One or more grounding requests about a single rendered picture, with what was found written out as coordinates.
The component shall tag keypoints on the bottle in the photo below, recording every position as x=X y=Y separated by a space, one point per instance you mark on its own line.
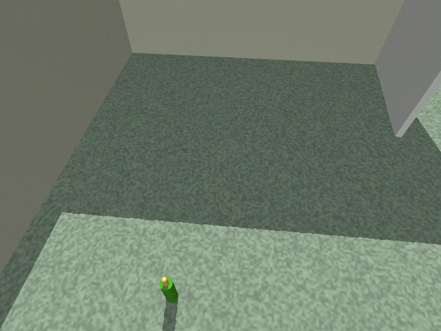
x=167 y=286

